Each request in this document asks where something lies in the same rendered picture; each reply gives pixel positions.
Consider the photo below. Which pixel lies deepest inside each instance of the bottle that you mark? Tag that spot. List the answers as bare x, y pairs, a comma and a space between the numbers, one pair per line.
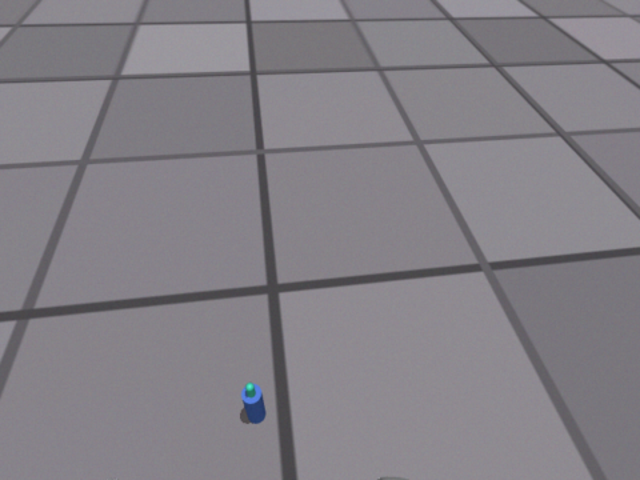
253, 402

